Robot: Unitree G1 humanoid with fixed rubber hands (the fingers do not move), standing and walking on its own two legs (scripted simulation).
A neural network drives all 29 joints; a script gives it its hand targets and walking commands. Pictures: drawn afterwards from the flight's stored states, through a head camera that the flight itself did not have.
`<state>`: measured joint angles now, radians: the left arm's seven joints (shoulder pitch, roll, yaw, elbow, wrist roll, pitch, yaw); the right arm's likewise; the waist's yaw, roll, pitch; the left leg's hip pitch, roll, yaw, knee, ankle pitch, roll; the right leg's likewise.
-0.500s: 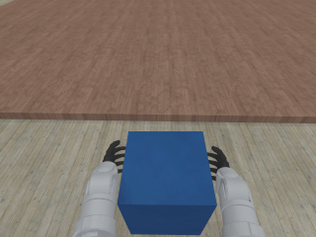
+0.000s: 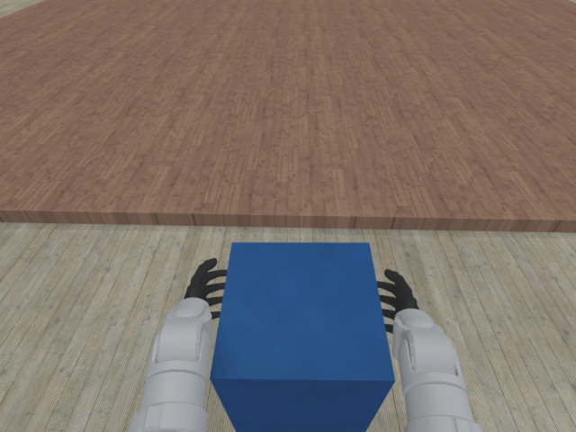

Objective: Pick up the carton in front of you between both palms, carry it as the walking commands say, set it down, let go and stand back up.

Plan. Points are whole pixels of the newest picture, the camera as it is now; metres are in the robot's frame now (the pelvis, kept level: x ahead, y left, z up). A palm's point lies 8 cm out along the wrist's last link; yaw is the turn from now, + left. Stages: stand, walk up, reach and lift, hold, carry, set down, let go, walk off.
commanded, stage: reach and lift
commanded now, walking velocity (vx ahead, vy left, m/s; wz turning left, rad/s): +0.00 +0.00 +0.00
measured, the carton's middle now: (300, 341) +0.29 +0.00 -0.05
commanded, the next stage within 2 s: hold in 0.20 s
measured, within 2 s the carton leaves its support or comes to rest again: neither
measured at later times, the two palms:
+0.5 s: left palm (191, 305) +0.28 +0.15 +0.05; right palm (408, 317) +0.28 -0.15 +0.05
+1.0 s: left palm (192, 304) +0.28 +0.15 +0.05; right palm (408, 315) +0.28 -0.15 +0.05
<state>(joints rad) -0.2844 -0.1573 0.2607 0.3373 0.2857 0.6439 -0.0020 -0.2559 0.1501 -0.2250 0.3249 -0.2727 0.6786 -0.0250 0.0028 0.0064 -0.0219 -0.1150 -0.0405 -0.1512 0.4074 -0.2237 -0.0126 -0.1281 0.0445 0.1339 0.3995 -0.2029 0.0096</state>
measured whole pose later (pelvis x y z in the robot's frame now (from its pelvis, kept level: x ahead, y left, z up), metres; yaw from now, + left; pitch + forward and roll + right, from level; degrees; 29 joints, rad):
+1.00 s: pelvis -0.01 +0.00 +0.00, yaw +0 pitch -7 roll +0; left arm -0.30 -0.16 0.26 0.27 0.30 0.74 -0.01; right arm -0.27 0.15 -0.22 0.26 -0.28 0.77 -0.01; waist 0.00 0.01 0.00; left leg -0.06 -0.03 -0.14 0.38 -0.21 -0.01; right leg -0.07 0.04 0.12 0.37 -0.19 0.01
